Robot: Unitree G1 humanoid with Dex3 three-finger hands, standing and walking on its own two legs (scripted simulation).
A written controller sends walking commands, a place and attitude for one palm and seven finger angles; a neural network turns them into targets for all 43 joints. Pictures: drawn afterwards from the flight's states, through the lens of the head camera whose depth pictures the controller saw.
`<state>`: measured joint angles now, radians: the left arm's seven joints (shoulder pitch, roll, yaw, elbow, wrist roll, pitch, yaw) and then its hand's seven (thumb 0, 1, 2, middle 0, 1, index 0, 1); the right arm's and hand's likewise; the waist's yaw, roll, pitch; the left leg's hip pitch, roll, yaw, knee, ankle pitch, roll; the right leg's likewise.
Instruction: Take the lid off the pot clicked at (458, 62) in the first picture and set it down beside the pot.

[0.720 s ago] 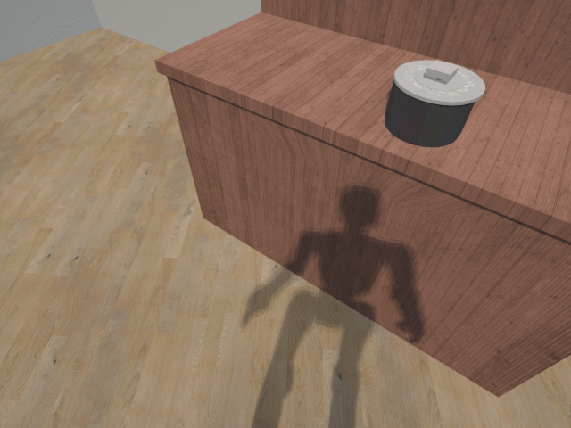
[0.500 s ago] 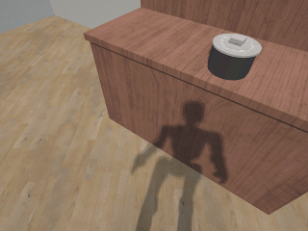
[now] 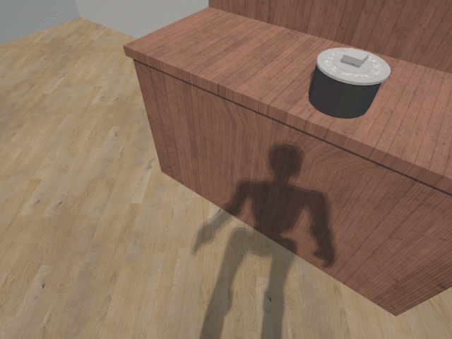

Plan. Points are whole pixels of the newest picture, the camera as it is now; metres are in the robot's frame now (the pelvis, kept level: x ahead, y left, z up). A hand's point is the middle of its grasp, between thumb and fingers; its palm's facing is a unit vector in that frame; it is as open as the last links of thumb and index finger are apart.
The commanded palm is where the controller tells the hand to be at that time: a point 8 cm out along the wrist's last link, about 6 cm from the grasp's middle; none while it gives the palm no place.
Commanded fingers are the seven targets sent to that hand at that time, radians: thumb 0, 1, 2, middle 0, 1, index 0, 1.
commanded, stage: turn to face it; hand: left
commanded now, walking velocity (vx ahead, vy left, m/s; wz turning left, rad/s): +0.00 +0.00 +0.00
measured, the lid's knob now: (355, 56) +0.78 -0.30 +0.13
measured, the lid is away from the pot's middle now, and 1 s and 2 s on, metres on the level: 0.00 0.00 0.00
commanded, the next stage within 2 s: take the last steps up to it in 0.94 s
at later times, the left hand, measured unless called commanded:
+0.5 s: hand out of the picture +0.05 +0.17 -0.17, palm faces -0.13 -0.96 -0.26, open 7.4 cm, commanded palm none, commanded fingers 0.00 0.90 0.90 -0.20 -0.30 -0.20 -0.30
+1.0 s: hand out of the picture +0.14 +0.17 -0.17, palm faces -0.42 -0.87 -0.26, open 7.4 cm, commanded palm none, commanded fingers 0.00 0.90 0.90 -0.20 -0.30 -0.20 -0.30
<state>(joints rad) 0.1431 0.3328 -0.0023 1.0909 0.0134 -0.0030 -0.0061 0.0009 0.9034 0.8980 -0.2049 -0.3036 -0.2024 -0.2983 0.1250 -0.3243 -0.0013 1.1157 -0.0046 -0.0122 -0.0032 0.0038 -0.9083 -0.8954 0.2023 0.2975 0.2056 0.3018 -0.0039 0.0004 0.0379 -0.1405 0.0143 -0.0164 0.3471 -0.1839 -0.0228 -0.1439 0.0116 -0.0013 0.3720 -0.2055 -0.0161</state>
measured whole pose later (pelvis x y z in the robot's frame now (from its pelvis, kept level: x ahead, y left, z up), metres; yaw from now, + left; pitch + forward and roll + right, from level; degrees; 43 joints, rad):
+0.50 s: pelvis -0.02 -0.02 -0.01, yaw -10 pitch +0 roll +2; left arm 0.25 0.19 0.04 0.93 0.02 0.04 -0.01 0.00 0.90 0.90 -0.20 -0.30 -0.20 -0.30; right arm 0.14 -0.24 -0.06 0.97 -0.01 0.05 -0.02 0.01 -0.91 -0.90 0.20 0.30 0.20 0.30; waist 0.03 0.02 0.10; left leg -0.43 0.03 0.01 1.00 -0.45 -0.05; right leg -0.32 0.09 0.10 0.58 -0.25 -0.06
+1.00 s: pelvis -0.03 +0.01 -0.01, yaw -27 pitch +0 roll +0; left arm 0.20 0.28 0.08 0.90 0.02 0.06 -0.03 0.00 0.91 0.90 -0.20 -0.30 -0.20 -0.30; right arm 0.21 -0.21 -0.04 0.92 -0.02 0.01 -0.02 0.00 -0.91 -0.90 0.20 0.30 0.21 0.30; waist 0.00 0.00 0.07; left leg -0.18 0.09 0.08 0.51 -0.33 -0.04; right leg -0.41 -0.01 -0.02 0.76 -0.38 0.04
